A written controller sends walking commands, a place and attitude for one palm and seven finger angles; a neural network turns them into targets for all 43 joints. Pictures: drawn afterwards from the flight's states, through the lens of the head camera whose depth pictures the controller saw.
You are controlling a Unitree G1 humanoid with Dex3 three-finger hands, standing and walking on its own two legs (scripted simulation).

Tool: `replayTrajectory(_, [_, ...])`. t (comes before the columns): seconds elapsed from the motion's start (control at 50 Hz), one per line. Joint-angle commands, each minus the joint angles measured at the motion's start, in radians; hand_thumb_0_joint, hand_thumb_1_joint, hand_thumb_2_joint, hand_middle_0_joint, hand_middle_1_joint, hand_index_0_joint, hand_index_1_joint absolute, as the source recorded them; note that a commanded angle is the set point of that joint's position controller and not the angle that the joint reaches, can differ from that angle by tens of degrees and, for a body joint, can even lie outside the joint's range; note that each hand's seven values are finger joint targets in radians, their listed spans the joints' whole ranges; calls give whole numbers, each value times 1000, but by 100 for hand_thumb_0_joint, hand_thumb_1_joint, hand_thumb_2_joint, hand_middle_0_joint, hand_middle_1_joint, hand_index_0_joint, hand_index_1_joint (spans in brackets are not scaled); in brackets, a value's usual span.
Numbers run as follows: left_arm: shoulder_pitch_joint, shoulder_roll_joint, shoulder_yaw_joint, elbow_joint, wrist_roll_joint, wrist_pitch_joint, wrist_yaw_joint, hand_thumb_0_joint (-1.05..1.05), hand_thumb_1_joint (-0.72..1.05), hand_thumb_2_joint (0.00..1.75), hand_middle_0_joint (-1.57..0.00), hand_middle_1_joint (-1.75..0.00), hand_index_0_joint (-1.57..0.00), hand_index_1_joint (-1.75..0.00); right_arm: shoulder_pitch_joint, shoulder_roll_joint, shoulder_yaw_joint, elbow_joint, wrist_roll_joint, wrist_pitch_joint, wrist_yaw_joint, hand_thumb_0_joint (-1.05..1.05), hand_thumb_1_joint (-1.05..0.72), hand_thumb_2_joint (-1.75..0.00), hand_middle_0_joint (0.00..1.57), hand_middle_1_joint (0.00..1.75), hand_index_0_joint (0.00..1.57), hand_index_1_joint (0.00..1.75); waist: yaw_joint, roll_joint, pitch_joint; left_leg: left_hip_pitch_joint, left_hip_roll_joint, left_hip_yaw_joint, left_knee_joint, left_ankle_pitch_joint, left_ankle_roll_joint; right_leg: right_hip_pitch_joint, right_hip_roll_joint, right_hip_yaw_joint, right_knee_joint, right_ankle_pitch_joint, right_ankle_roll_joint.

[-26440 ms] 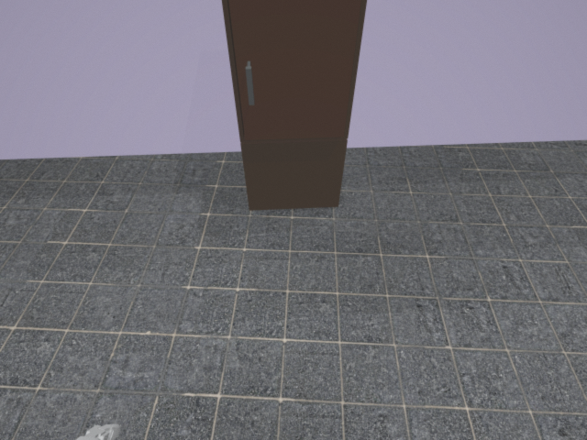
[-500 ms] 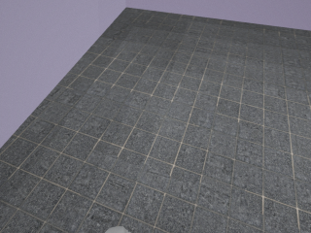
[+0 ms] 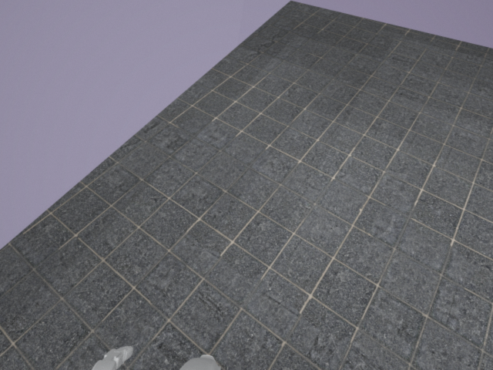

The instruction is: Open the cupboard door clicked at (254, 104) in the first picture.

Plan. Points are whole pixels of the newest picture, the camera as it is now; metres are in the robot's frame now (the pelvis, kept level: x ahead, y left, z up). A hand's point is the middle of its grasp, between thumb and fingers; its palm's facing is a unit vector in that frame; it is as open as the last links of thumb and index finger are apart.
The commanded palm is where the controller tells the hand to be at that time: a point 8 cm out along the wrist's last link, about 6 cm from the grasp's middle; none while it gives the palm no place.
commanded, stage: turn to face it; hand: left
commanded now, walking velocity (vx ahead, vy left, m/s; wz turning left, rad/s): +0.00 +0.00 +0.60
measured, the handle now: out of the picture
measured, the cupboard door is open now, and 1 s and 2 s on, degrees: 43 43 43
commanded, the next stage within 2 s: none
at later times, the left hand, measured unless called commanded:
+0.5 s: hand out of the picture +0.08 +0.22 -0.15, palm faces +0.32 -0.91 -0.27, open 7.4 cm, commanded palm none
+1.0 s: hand out of the picture +0.03 +0.16 -0.17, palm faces +0.60 -0.77 -0.22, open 7.4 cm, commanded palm none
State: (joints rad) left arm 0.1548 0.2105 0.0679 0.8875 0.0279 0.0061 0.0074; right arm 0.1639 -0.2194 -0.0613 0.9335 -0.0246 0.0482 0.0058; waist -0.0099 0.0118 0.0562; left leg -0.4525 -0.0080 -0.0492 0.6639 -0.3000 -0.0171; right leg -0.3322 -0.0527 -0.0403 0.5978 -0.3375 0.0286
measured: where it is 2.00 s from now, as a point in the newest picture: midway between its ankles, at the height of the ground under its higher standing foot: outside the picture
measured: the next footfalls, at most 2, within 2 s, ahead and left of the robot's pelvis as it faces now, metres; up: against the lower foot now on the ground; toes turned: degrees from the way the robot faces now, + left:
left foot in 0.30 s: +0.08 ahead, +0.12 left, +0.00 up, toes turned +17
right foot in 0.60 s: +0.18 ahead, -0.15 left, +0.00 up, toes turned +19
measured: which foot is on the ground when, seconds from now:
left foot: up 0.00-0.28, down 0.30-0.60, up 0.62-0.92, down 0.94-1.00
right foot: down 0.00-0.28, up 0.30-0.58, down 0.60-0.94, up 0.96-1.00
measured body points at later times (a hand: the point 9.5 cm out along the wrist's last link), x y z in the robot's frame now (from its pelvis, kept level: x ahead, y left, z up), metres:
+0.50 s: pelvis +0.06 -0.02 +0.01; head +0.12 +0.01 +0.45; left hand +0.07 +0.27 -0.13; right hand +0.24 -0.24 -0.13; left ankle +0.04 +0.10 -0.72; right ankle +0.10 -0.16 -0.67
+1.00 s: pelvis +0.11 -0.04 +0.00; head +0.15 +0.02 +0.44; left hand +0.00 +0.20 -0.16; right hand +0.36 -0.17 -0.12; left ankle +0.04 +0.05 -0.72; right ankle +0.14 -0.17 -0.69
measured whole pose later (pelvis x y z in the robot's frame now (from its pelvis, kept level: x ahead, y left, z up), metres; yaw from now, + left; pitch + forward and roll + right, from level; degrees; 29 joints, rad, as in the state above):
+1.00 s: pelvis +0.11 -0.04 +0.00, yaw +37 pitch +2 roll +0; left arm 0.21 0.24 0.06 0.89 0.02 0.05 0.01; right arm 0.10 -0.24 -0.05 0.87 -0.02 0.03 0.03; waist 0.00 -0.06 0.12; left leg -0.33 0.00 0.06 0.64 -0.31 0.03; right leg -0.38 -0.13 -0.13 0.93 -0.55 0.07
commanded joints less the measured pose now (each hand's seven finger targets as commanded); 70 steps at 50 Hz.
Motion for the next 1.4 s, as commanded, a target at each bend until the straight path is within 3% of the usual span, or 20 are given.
replayTrajectory(0.0, [92, 208, 42, -64, 4, -18, 24, 0, 90, 90, -20, -30, -20, -30, -92, -103, -45, -130, 2, -16, 8, 0, -90, -90, 20, 30, 20, 30, 38, -245, -56, -212, 18, 19, 516, -232, -20, 148, -376, 352, -333, 176, -191])
replayTrajectory(0.06, [58, 152, 22, -69, 2, -23, 24, 0, 90, 90, -20, -30, -20, -30, -69, -72, -29, -110, 8, -10, 20, 0, -90, -90, 20, 30, 20, 30, 14, -235, -61, -168, 45, 75, 429, -166, -44, 240, -267, 62, -214, 604, -143])
replayTrajectory(0.14, [143, 201, 31, -38, 5, -26, 23, 0, 90, 90, -20, -30, -20, -30, -135, -48, -7, -130, 14, -16, 27, 0, -90, -90, 20, 30, 20, 30, 58, -208, -85, -70, 13, 163, 136, -147, -41, 356, -276, -4, -130, 858, -125])
replayTrajectory(0.22, [115, 237, 40, -50, -10, -23, 15, 0, 90, 90, -20, -30, -20, -30, -44, -102, -11, -121, 8, -24, 21, 0, -90, -90, 20, 30, 20, 30, 0, -208, -137, 174, -20, 196, -141, 58, -7, 279, -259, -89, 35, 856, -64])
replayTrajectory(0.24, [94, 225, 36, -61, -14, -22, 13, 0, 90, 90, -20, -30, -20, -30, 31, -150, -25, -107, 3, -29, 21, 0, -90, -90, 20, 30, 20, 30, -42, -127, -190, 361, 45, 131, -213, 280, 23, 154, -241, -115, 185, 715, -22])
replayTrajectory(0.26, [81, 158, 24, -102, -23, -17, 6, 0, 90, 90, -20, -30, -20, -30, 119, -277, -57, -98, -7, -38, 14, 0, -90, -90, 20, 30, 20, 30, -88, 188, -250, 583, 336, -246, -214, 713, 177, -161, -101, -143, 429, 46, 55])
replayTrajectory(0.28, [29, 142, 10, -143, -16, -7, 12, 0, 90, 90, -20, -30, -20, -30, 184, -328, -66, -77, 4, -28, 8, 0, -90, -90, 20, 30, 20, 30, -105, 228, -261, 575, 471, -363, -218, 912, 300, -264, -51, -30, 571, -345, 58])
replayTrajectory(0.38, [21, 133, 19, -91, -11, 25, 3, 0, 90, 90, -20, -30, -20, -30, -6, -234, -40, -119, -1, -36, -22, 0, -90, -90, 20, 30, 20, 30, -9, 161, -117, 295, 259, -162, -259, 535, 182, -215, -45, 41, 511, -121, 62])
replayTrajectory(0.54, [134, 143, 27, -84, -12, 7, 0, 0, 90, 90, -20, -30, -20, -30, -83, -231, -56, -141, 4, -17, -10, 0, -90, -90, 20, 30, 20, 30, 59, 106, -103, 36, 154, -190, -172, 200, 107, 191, 41, -21, -62, 85, 35])
replayTrajectory(0.58, [170, 295, 53, -92, 10, -11, 16, 0, 90, 90, -20, -30, -20, -30, -67, -111, -39, -178, 17, -19, 2, 0, -90, -90, 20, 30, 20, 30, 82, -343, -111, -178, -75, 50, 266, -299, -25, 286, -399, 443, -353, 128, -130])
replayTrajectory(0.68, [15, 163, 17, -129, -1, -11, 27, 0, 90, 90, -20, -30, -20, -30, -43, -99, -33, -122, 8, 3, 23, 0, -90, -90, 20, 30, 20, 30, -2, -258, -64, -107, 44, 50, 499, -165, -43, 155, -263, 79, -250, 430, -142])
replayTrajectory(0.86, [112, 228, 42, -68, -6, -13, 19, 0, 90, 90, -20, -30, -20, -30, -51, -88, -12, -121, 16, -17, 24, 0, -90, -90, 20, 30, 20, 30, 23, -194, -135, 142, 3, 169, -106, -16, -20, 285, -285, -57, -47, 684, -93])
replayTrajectory(0.88, [94, 226, 42, -75, -14, -10, 15, 0, 90, 90, -20, -30, -20, -30, 3, -117, -21, -110, 12, -21, 23, 0, -90, -90, 20, 30, 20, 30, -13, -151, -152, 271, 15, 150, -207, 106, -3, 194, -274, -92, 39, 604, -53])
replayTrajectory(0.92, [24, 115, 12, -151, -21, 2, 7, 0, 90, 90, -20, -30, -20, -30, 150, -317, -71, -92, -1, -26, 9, 0, -90, -90, 20, 30, 20, 30, -97, 318, -184, 516, 451, -405, -285, 757, 260, -271, -65, -110, 451, -355, 72])
replayTrajectory(0.94, [-44, 151, 11, -174, -8, 16, 15, 0, 90, 90, -20, -30, -20, -30, 186, -310, -66, -73, 2, -22, 1, 0, -90, -90, 20, 30, 20, 30, -107, 153, -166, 473, 457, -376, -257, 646, 292, -295, -71, 5, 543, -334, 55])
replayTrajectory(1.04, [2, 124, 18, -102, -14, 24, 3, 0, 90, 90, -20, -30, -20, -30, 7, -222, -42, -117, -1, -37, -25, 0, -90, -90, 20, 30, 20, 30, -7, 131, -117, 331, 249, -178, -257, 574, 185, -214, -40, 36, 483, -111, 60])
replayTrajectory(1.2, [79, 131, 19, -99, -19, 9, 3, 0, 90, 90, -20, -30, -20, -30, -49, -231, -57, -125, 3, -20, -15, 0, -90, -90, 20, 30, 20, 30, 35, 136, -123, 155, 179, -226, -182, 415, 132, 135, 50, -18, -26, 45, 39])
replayTrajectory(1.22, [126, 164, 27, -91, -15, -2, 8, 0, 90, 90, -20, -30, -20, -30, -62, -208, -55, -136, 11, -19, -12, 0, -90, -90, 20, 30, 20, 30, 61, 57, -132, 74, 123, -194, -109, 276, 84, 251, -1, 22, -177, 133, 27])
replayTrajectory(1.26, [150, 303, 46, -96, 6, -10, 19, 0, 90, 90, -20, -30, -20, -30, -57, -131, -45, -174, 16, -19, 2, 0, -90, -90, 20, 30, 20, 30, 77, -313, -123, -135, -52, 20, 358, -351, -20, 272, -453, 418, -339, 245, -176])
replayTrajectory(1.38, [50, 185, 21, -113, 0, -15, 27, 0, 90, 90, -20, -30, -20, -30, -81, -90, -25, -124, 14, 2, 25, 0, -90, -90, 20, 30, 20, 30, 23, -230, -73, -67, 35, 81, 350, -187, -50, 235, -267, 37, -211, 602, -147])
